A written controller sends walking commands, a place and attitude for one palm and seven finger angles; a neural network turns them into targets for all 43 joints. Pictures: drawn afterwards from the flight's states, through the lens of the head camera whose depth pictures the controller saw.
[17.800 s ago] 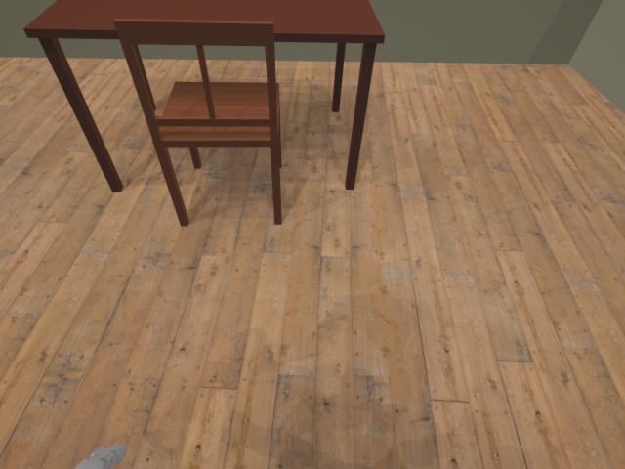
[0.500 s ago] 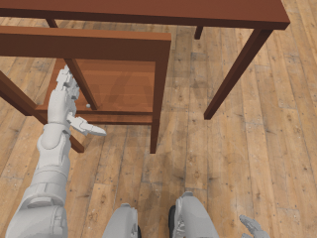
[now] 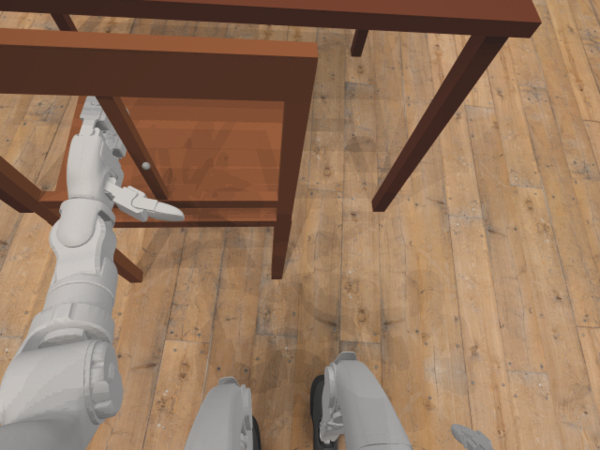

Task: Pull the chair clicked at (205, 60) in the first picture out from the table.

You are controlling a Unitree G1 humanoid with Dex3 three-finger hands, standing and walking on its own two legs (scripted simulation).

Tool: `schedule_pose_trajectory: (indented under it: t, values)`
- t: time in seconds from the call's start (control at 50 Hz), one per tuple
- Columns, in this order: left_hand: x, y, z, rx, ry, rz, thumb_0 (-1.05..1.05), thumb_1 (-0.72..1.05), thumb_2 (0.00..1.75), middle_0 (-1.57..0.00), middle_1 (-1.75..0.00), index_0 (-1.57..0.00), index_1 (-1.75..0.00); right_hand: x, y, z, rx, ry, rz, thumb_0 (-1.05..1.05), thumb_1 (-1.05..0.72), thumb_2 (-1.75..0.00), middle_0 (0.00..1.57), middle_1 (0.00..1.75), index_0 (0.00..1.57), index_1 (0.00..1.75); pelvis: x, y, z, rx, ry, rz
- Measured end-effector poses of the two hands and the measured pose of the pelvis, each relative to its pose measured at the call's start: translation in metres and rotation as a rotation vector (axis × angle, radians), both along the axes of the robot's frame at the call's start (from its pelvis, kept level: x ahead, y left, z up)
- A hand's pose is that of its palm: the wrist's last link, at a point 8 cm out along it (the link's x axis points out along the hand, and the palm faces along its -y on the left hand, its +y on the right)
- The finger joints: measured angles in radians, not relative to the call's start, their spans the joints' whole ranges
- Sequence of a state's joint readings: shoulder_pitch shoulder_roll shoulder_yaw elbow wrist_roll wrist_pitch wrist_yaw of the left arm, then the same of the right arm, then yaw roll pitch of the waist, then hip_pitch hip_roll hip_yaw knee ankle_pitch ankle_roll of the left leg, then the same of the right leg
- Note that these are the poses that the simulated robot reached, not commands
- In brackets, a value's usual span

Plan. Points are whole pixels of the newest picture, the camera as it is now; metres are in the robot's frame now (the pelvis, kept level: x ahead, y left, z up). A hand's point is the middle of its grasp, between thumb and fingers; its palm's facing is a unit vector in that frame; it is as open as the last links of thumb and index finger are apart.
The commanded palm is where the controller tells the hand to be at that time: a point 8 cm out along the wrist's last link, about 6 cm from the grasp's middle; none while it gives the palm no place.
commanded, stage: push the fingers through the gap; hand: left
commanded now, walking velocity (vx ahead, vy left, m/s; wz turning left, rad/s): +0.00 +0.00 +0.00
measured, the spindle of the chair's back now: (140, 154) +0.51 +0.19 -0.01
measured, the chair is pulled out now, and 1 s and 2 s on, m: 0.00 0.00 0.05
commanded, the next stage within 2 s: hook a spindle and tug to test in 0.24 s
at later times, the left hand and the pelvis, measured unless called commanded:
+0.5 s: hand (150, 167) +0.47 +0.17 +0.02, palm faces -0.01 -1.00 -0.04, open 16.7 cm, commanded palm +0.44 +0.21 +0.02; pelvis +0.01 +0.00 +0.00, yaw +0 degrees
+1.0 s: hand (149, 165) +0.47 +0.17 +0.02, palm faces -0.01 -1.00 -0.03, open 9.7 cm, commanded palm +0.44 +0.21 +0.02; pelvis +0.00 +0.00 +0.00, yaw +0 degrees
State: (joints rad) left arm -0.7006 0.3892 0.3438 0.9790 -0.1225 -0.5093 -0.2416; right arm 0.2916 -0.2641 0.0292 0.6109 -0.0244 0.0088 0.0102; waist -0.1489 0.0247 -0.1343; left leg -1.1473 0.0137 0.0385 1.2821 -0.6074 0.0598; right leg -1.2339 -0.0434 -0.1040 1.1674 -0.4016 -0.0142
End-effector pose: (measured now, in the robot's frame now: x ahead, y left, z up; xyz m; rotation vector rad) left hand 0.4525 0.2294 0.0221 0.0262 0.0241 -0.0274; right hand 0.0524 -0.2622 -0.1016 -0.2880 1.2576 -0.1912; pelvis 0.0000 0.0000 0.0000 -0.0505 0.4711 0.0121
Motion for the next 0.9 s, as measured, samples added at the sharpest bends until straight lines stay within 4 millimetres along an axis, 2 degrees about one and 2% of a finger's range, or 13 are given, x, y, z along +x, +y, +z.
schedule_pose_trajectory:
  t: [0.16,0.28,0.46,0.56,0.72,0.8,0.9]
  values:
    - [-0.002,-0.003,0.001,0.003,-0.009,-0.003,-0.01,-0.50,0.30,-0.06,-0.08,-0.06,-0.08,0.001,0.004,0.003,0.008,0.015,-0.011,0.01,-0.90,-0.90,0.20,0.30,0.21,0.30,0.004,0.002,0.003,-0.004,-0.002,0.000]
    - [-0.002,-0.005,0.005,0.008,-0.008,-0.001,-0.01,-0.50,0.30,-0.06,-0.08,-0.06,-0.08,0.008,0.007,0.004,0.021,0.001,-0.009,0.01,-0.90,-0.90,0.20,0.30,0.21,0.30,0.006,0.002,0.005,-0.005,-0.006,0.001]
    - [-0.003,-0.006,0.000,0.008,0.003,0.018,-0.01,-0.50,0.30,-0.07,-0.13,-0.07,-0.13,0.018,0.005,0.001,0.025,-0.015,0.008,0.01,-0.90,-0.90,0.21,0.30,0.21,0.30,0.007,-0.001,0.004,0.001,-0.005,0.002]
    - [-0.003,-0.005,0.003,0.015,-0.017,0.015,-0.01,-0.50,0.30,-0.12,-0.29,-0.12,-0.29,0.020,0.003,0.000,0.020,-0.017,0.011,0.01,-0.90,-0.90,0.20,0.30,0.21,0.30,0.006,-0.003,0.003,0.002,-0.004,0.002]
    - [-0.004,-0.008,-0.001,0.005,0.012,0.004,-0.01,-0.48,0.31,-0.24,-0.67,-0.24,-0.67,0.020,-0.001,0.001,0.015,-0.015,0.009,0.01,-0.90,-0.90,0.20,0.30,0.21,0.30,0.006,-0.005,0.004,0.003,-0.005,0.004]
    - [-0.003,-0.008,-0.001,0.003,0.004,0.016,-0.01,-0.40,0.35,-0.31,-0.88,-0.31,-0.88,0.018,-0.002,0.001,0.009,-0.014,0.010,0.01,-0.90,-0.90,0.20,0.30,0.21,0.30,0.005,-0.005,0.003,0.003,-0.003,0.004]
    - [-0.001,-0.006,0.001,0.009,-0.009,0.021,-0.01,-0.20,0.43,-0.40,-1.14,-0.39,-1.14,0.014,-0.003,0.000,0.007,-0.009,0.004,0.01,-0.90,-0.90,0.20,0.30,0.21,0.30,0.004,-0.005,0.002,0.002,-0.002,0.002]
